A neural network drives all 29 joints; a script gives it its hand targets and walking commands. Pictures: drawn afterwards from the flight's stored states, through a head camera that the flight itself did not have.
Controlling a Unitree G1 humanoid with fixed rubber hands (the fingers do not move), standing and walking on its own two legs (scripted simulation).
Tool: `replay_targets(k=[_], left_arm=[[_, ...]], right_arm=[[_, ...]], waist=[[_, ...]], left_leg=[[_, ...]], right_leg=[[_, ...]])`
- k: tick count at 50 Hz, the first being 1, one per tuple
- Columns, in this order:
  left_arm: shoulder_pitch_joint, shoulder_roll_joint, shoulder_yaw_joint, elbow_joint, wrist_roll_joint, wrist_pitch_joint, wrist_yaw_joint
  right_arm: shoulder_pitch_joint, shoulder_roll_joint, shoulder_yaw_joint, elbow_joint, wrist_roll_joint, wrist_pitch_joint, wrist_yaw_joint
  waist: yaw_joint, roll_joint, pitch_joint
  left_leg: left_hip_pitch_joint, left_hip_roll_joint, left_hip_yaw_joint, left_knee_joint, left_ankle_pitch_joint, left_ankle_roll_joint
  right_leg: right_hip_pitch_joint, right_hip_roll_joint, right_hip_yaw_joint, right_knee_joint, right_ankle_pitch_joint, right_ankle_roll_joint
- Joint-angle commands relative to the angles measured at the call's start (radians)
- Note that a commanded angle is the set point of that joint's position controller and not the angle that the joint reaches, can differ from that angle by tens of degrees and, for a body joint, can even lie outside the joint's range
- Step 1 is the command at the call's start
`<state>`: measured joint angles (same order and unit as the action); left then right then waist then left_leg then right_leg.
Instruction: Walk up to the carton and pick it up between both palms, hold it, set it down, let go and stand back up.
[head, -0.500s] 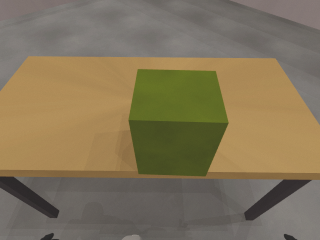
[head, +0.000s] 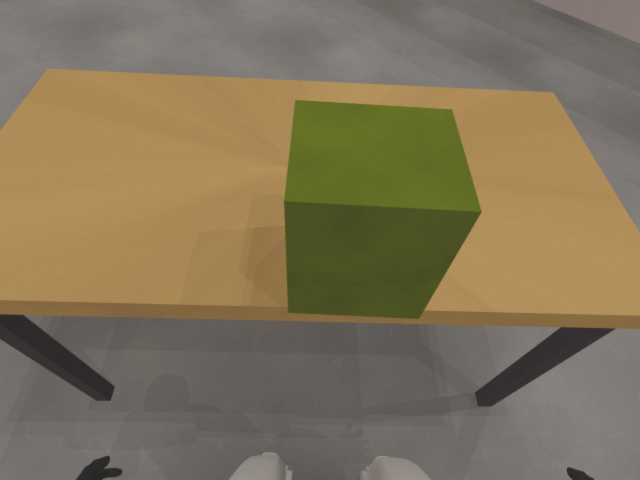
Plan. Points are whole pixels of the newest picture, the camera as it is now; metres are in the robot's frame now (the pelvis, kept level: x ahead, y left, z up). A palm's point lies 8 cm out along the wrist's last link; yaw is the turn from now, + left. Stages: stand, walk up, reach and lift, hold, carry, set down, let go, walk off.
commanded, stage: walk up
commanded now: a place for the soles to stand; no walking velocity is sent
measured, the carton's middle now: (362, 219) +0.43 -0.04 +0.06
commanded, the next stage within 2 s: none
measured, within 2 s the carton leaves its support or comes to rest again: neither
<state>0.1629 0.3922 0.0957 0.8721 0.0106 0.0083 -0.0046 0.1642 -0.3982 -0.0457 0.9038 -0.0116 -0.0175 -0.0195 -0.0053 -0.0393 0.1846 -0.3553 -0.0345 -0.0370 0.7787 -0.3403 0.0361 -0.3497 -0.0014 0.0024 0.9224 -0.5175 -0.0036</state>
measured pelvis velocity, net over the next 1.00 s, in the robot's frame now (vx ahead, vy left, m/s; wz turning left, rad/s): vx -0.02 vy -0.01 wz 0.01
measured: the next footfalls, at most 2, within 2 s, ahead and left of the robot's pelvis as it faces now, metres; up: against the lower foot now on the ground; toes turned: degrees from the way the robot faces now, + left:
right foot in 0.10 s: +0.05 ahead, -0.13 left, +0.00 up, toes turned +0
left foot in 0.30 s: +0.05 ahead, +0.07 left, +0.00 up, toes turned +0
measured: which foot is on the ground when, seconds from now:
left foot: down 0.00-0.12, up 0.14-0.28, down 0.30-1.00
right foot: up 0.00-0.08, down 0.10-1.00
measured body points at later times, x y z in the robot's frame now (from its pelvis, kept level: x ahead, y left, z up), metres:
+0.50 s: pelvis -0.03 +0.00 +0.00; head +0.00 -0.01 +0.45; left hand +0.07 +0.33 -0.10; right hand +0.07 -0.32 -0.12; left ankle +0.02 +0.11 -0.71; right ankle +0.01 -0.13 -0.71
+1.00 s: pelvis -0.02 -0.01 +0.00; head +0.00 -0.02 +0.45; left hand +0.08 +0.32 -0.09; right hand +0.10 -0.32 -0.11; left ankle +0.02 +0.11 -0.71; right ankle +0.01 -0.13 -0.71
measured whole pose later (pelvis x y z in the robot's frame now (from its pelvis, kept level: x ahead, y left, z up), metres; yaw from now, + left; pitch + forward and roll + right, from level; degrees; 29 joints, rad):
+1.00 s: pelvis -0.02 -0.01 +0.00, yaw +1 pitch -4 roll +0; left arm 0.14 0.39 0.09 0.94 0.01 -0.02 0.00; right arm 0.14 -0.40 -0.03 0.92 -0.01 0.00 0.00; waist 0.01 0.03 0.10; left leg -0.32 -0.01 -0.02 0.73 -0.35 0.01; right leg -0.31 -0.01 -0.01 0.73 -0.37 0.00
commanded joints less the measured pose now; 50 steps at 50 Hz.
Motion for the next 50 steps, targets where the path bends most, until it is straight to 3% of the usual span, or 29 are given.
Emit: replay_targets(k=[1,3,4,5,6,7,8,10,12,14,15,16,17,18,19,21,22,24,27,28,31,33,34,36,38,44,45,47,50], left_arm=[[0.015,0.194,0.019,-0.019,-0.011,-0.009,0.026],[0.070,0.171,0.009,0.008,-0.015,-0.023,0.031],[0.071,0.202,0.021,0.031,0.000,-0.040,0.033],[0.052,0.261,0.019,0.031,0.019,-0.052,0.035],[-0.010,0.328,0.034,0.006,0.021,-0.064,0.035],[-0.034,0.348,0.043,0.004,0.019,-0.068,0.032],[-0.062,0.309,0.029,-0.002,0.021,-0.075,0.035],[-0.072,0.289,0.035,-0.008,0.013,-0.079,0.039],[-0.079,0.299,0.033,-0.017,0.016,-0.079,0.029],[-0.138,0.246,0.015,-0.026,0.012,-0.060,0.015],[-0.138,0.200,-0.006,-0.033,0.004,-0.046,0.018],[-0.066,0.171,-0.007,-0.010,0.000,-0.040,0.014],[-0.036,0.153,-0.004,-0.003,-0.011,-0.031,0.019],[-0.057,0.203,0.007,0.014,-0.010,-0.030,0.026],[-0.037,0.194,0.008,-0.001,-0.012,-0.038,0.023],[0.009,0.182,0.004,0.029,-0.001,-0.041,0.010],[0.022,0.177,0.011,0.049,-0.007,-0.052,0.008],[0.013,0.203,0.005,0.034,-0.001,-0.066,0.011],[-0.073,0.257,0.010,0.024,0.004,-0.077,0.021],[-0.078,0.240,-0.003,0.033,0.011,-0.074,0.020],[-0.128,0.234,-0.006,0.031,0.004,-0.068,0.019],[-0.098,0.219,0.000,0.041,-0.006,-0.064,0.017],[-0.112,0.237,-0.005,0.039,-0.008,-0.066,0.018],[-0.089,0.200,-0.014,0.041,-0.011,-0.064,0.018],[-0.089,0.210,-0.008,0.051,-0.012,-0.064,0.022],[-0.078,0.214,-0.006,0.064,-0.013,-0.068,0.013],[-0.086,0.231,-0.010,0.060,-0.006,-0.066,0.016],[-0.101,0.226,-0.011,0.059,-0.005,-0.063,0.015],[-0.117,0.229,-0.010,0.040,0.001,-0.064,0.014]], right_arm=[[-0.058,-0.250,-0.067,-0.075,-0.017,-0.016,-0.002],[-0.158,-0.235,-0.044,-0.092,-0.010,0.000,-0.001],[-0.123,-0.166,-0.021,-0.091,0.004,0.008,0.004],[-0.088,-0.129,-0.019,-0.088,0.011,0.018,0.008],[-0.115,-0.188,-0.039,-0.069,-0.002,0.029,0.011],[-0.089,-0.224,-0.054,-0.044,-0.003,0.038,0.011],[-0.072,-0.205,-0.055,-0.057,0.005,0.038,0.016],[-0.036,-0.201,-0.056,-0.031,-0.005,0.028,0.026],[0.001,-0.212,-0.059,-0.032,-0.011,0.016,0.030],[0.066,-0.197,-0.060,0.013,-0.014,-0.002,0.021],[0.083,-0.233,-0.063,0.019,-0.020,-0.008,0.016],[0.065,-0.247,-0.066,0.020,-0.032,-0.022,0.012],[-0.017,-0.303,-0.063,-0.016,-0.031,-0.025,0.014],[-0.052,-0.318,-0.070,-0.026,-0.026,-0.027,0.018],[-0.088,-0.278,-0.059,-0.033,-0.031,-0.027,0.016],[-0.131,-0.245,-0.053,-0.039,-0.027,-0.028,0.021],[-0.149,-0.224,-0.040,-0.044,-0.015,-0.021,0.020],[-0.129,-0.182,-0.022,-0.043,-0.006,-0.017,0.023],[-0.095,-0.182,-0.024,-0.017,0.007,-0.001,0.022],[-0.085,-0.179,-0.030,-0.012,-0.003,-0.007,0.024],[-0.052,-0.207,-0.031,0.003,-0.006,-0.013,0.027],[-0.082,-0.209,-0.023,0.001,0.003,-0.012,0.027],[-0.060,-0.203,-0.027,0.019,0.001,-0.009,0.026],[-0.120,-0.215,-0.027,-0.005,-0.003,-0.014,0.022],[-0.106,-0.213,-0.022,0.020,-0.002,-0.014,0.020],[-0.151,-0.197,-0.009,0.013,-0.002,-0.013,0.024],[-0.125,-0.195,-0.022,0.002,0.003,-0.011,0.023],[-0.121,-0.203,-0.016,-0.002,-0.001,-0.007,0.030],[-0.134,-0.192,-0.020,-0.003,-0.007,-0.006,0.030]], waist=[[-0.006,0.242,-0.217],[0.064,0.247,-0.160],[0.064,0.112,-0.187],[0.034,-0.002,-0.173],[0.036,-0.027,-0.136],[0.030,0.009,-0.073],[0.004,0.008,-0.041],[0.003,-0.053,-0.108],[0.007,-0.088,-0.167],[-0.051,-0.111,-0.170],[-0.067,-0.119,-0.103],[-0.026,0.043,-0.118],[0.011,0.147,-0.098],[-0.018,0.141,-0.074],[0.026,0.114,-0.075],[0.032,0.169,-0.110],[0.051,0.132,-0.115],[0.045,0.068,-0.207],[-0.001,-0.032,-0.133],[-0.016,0.027,-0.168],[-0.023,-0.023,-0.210],[0.005,0.014,-0.193],[-0.003,0.012,-0.216],[0.012,0.109,-0.236],[0.019,0.037,-0.206],[0.034,0.047,-0.179],[0.020,-0.011,-0.182],[0.013,0.052,-0.204],[-0.008,0.035,-0.180]], left_leg=[[0.135,0.245,-0.369,-0.327,0.229,0.141],[-0.040,0.223,-0.267,-0.264,0.187,0.129],[-0.111,0.180,-0.249,-0.206,0.148,0.066],[-0.157,0.061,-0.139,-0.056,0.068,0.005],[-0.131,-0.011,-0.061,0.089,-0.207,-0.005],[-0.081,-0.003,-0.137,0.155,-0.283,-0.006],[-0.082,0.021,-0.127,0.192,-0.181,-0.018],[-0.033,0.042,-0.082,0.181,-0.176,-0.016],[-0.030,0.068,-0.042,0.067,-0.193,-0.018],[0.166,0.045,-0.001,-0.069,-0.064,-0.001],[0.186,0.058,-0.065,-0.249,-0.086,0.009],[0.193,0.172,-0.286,-0.390,-0.103,0.035],[0.060,0.310,-0.552,-0.518,-0.272,0.119],[-0.049,0.341,-0.579,-0.531,-0.298,0.176],[-0.107,0.308,-0.506,-0.503,-0.274,0.178],[-0.066,0.266,-0.400,-0.456,-0.183,0.136],[-0.127,0.228,-0.323,-0.420,-0.120,0.104],[-0.077,0.140,-0.189,-0.321,-0.005,0.021],[0.009,0.075,-0.093,-0.166,-0.024,0.003],[0.095,0.074,-0.082,-0.174,0.006,-0.002],[0.146,0.101,-0.129,-0.225,0.113,0.026],[0.104,0.147,-0.151,-0.252,0.161,0.046],[0.114,0.149,-0.150,-0.263,0.169,0.038],[0.078,0.164,-0.178,-0.261,0.216,0.056],[0.026,0.160,-0.190,-0.287,0.178,0.043],[0.072,0.147,-0.143,-0.281,0.198,0.032],[0.068,0.140,-0.147,-0.287,0.163,0.031],[0.084,0.117,-0.126,-0.272,0.120,0.029],[0.089,0.126,-0.132,-0.305,0.078,0.030]], right_leg=[[0.002,-0.021,0.048,-0.114,-0.042,-0.020],[0.160,-0.036,0.031,-0.367,0.134,-0.032],[0.262,-0.079,0.136,-0.478,0.174,-0.054],[0.212,-0.227,0.399,-0.578,0.067,-0.108],[0.056,-0.366,0.536,-0.680,-0.110,-0.185],[-0.029,-0.373,0.591,-0.683,-0.138,-0.188],[-0.037,-0.342,0.462,-0.657,-0.068,-0.202],[-0.032,-0.345,0.428,-0.590,0.077,-0.236],[0.066,-0.310,0.400,-0.528,0.131,-0.204],[-0.101,-0.232,0.237,-0.428,0.105,-0.155],[-0.151,-0.185,0.201,-0.379,0.161,-0.100],[-0.170,-0.103,0.129,-0.209,0.124,-0.055],[-0.140,0.003,0.035,-0.123,-0.016,-0.016],[-0.062,0.018,0.074,-0.041,-0.092,-0.016],[0.011,-0.009,0.063,-0.095,-0.046,-0.029],[0.072,-0.017,0.030,-0.161,0.040,-0.031],[0.178,-0.023,0.023,-0.268,0.105,-0.041],[0.213,-0.089,0.134,-0.381,0.205,-0.075],[0.040,-0.212,0.279,-0.509,0.137,-0.131],[0.027,-0.216,0.298,-0.494,0.187,-0.143],[0.018,-0.151,0.194,-0.435,0.265,-0.077],[0.058,-0.113,0.136,-0.395,0.299,-0.059],[0.075,-0.142,0.145,-0.380,0.280,-0.065],[0.121,-0.100,0.125,-0.362,0.320,-0.056],[0.148,-0.109,0.123,-0.369,0.292,-0.062],[0.117,-0.128,0.147,-0.426,0.358,-0.059],[0.108,-0.126,0.146,-0.421,0.310,-0.059],[0.076,-0.139,0.156,-0.442,0.249,-0.063],[0.060,-0.121,0.142,-0.454,0.236,-0.059]])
